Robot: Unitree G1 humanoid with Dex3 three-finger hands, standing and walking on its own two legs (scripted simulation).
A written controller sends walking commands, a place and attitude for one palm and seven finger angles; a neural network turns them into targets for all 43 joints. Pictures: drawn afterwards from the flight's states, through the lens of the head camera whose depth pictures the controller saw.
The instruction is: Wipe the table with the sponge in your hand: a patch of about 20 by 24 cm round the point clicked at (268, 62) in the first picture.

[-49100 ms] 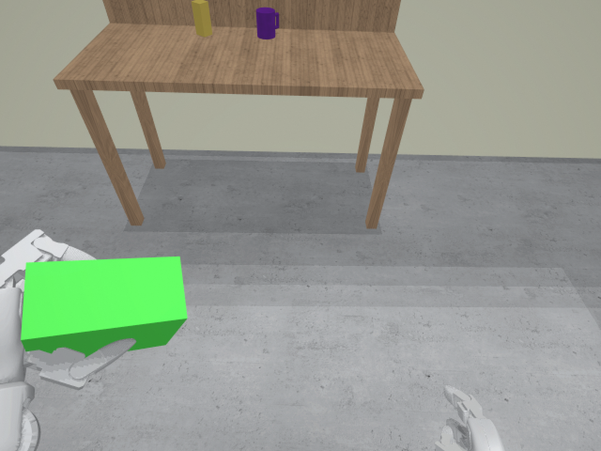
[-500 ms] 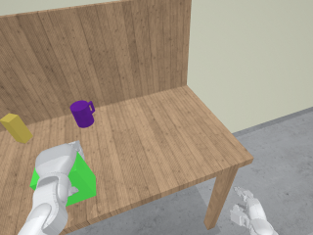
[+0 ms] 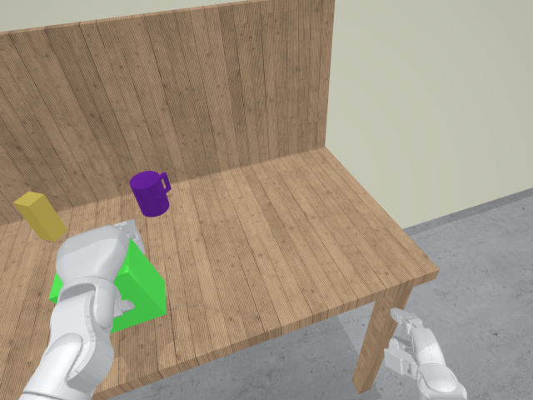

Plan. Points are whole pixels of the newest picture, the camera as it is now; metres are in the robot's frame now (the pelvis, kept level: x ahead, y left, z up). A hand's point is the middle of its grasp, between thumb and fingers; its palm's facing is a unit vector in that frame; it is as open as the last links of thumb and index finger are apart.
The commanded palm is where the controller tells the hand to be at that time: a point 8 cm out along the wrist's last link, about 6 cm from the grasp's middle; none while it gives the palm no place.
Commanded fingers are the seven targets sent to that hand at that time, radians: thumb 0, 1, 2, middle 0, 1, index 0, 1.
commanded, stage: lift the sponge slowly off the table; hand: left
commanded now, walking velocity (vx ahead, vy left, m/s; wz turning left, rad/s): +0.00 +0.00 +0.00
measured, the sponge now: (121, 295) +0.24 +0.29 +0.04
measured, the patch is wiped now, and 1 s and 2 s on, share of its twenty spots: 1.00 1.00 1.00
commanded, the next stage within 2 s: bring the sponge back beside the body in 0.50 s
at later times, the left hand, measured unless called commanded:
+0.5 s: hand (110, 254) +0.25 +0.28 +0.13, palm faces +0.14 -0.12 -0.98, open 10.1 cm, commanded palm +0.21 +0.27 +0.19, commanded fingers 0.00 0.10 1.30 -1.20 -1.60 -1.20 -1.60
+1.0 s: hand (106, 273) +0.22 +0.28 +0.12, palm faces +0.12 -0.12 -0.99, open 10.1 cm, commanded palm +0.19 +0.27 +0.19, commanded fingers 0.00 0.10 1.30 -1.20 -1.60 -1.20 -1.60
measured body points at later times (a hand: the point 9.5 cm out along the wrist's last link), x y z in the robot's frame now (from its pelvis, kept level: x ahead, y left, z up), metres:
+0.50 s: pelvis -0.01 +0.01 +0.00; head -0.05 -0.03 +0.45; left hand +0.24 +0.28 +0.18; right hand +0.25 -0.18 -0.06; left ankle +0.05 +0.11 -0.74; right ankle -0.01 -0.11 -0.74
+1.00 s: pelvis -0.01 -0.01 +0.00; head -0.05 -0.05 +0.44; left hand +0.21 +0.28 +0.17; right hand +0.26 -0.20 -0.06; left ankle +0.05 +0.11 -0.74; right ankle -0.01 -0.11 -0.74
